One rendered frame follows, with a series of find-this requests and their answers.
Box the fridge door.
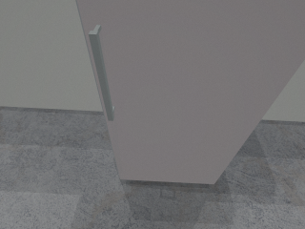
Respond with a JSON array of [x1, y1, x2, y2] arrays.
[[76, 0, 305, 184]]

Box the handle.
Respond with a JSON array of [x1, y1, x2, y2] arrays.
[[89, 25, 115, 121]]

